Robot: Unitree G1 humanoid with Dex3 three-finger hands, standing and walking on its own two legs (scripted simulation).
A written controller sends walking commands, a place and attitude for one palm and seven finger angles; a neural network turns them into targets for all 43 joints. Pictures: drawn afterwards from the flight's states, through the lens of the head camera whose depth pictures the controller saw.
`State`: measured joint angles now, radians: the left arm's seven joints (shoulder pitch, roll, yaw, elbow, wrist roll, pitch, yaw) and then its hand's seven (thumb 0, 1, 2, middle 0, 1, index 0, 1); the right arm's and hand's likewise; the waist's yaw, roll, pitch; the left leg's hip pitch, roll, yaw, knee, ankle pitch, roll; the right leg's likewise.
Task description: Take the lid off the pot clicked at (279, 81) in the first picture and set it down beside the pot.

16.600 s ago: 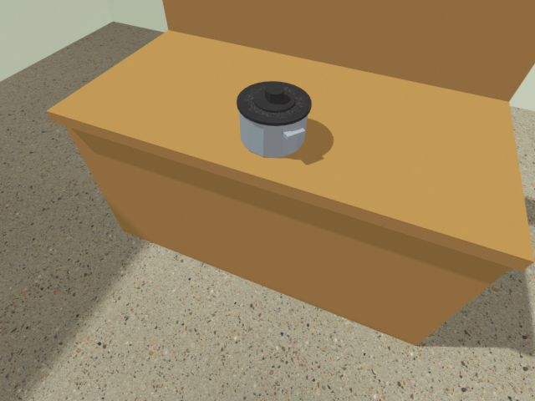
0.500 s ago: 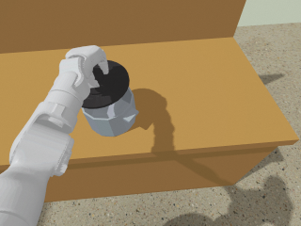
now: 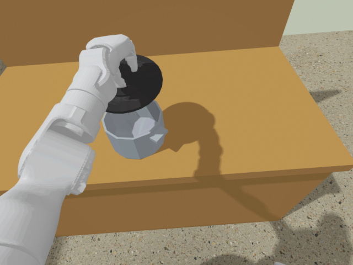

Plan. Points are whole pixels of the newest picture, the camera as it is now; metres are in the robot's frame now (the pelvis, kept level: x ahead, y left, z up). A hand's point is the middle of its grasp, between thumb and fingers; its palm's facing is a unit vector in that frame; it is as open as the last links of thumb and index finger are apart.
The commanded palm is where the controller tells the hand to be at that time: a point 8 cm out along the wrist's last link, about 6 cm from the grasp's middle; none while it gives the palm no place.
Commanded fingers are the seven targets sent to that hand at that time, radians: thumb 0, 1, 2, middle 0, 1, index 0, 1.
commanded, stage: lift the lid straight up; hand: left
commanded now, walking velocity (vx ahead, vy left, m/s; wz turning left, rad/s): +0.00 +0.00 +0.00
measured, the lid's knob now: (121, 73) +0.52 +0.10 +0.16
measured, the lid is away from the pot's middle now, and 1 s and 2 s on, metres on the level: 0.01 0.06 0.18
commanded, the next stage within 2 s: move the lid sideways beside the pot in 0.44 s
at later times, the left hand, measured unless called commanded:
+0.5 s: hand (114, 65) +0.50 +0.11 +0.20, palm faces -0.30 -0.07 -0.95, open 7.8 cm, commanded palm +0.50 +0.11 +0.26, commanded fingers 0.00 0.66 0.93 -0.86 -1.09 -0.83 -1.06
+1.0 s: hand (84, 71) +0.49 +0.17 +0.20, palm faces -0.29 -0.05 -0.96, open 7.8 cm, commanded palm +0.49 +0.17 +0.26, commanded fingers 0.00 0.66 0.93 -0.86 -1.09 -0.83 -1.06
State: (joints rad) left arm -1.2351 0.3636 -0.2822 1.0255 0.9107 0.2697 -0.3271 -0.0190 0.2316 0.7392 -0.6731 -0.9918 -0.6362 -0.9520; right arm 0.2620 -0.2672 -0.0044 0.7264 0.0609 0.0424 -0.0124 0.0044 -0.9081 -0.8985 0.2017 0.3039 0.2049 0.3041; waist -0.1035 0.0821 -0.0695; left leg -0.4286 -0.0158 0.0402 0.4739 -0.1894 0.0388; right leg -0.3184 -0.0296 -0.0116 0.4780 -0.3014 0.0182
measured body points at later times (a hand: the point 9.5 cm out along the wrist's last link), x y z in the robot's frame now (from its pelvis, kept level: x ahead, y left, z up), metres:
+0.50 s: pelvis +0.00 -0.01 +0.00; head +0.04 -0.03 +0.45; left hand +0.51 +0.11 +0.25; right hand +0.07 -0.28 -0.13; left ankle +0.02 +0.10 -0.74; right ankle -0.05 -0.13 -0.74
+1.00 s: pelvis +0.00 +0.00 +0.00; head +0.04 -0.02 +0.45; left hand +0.50 +0.17 +0.26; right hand +0.10 -0.26 -0.12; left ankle +0.02 +0.10 -0.74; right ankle -0.05 -0.13 -0.74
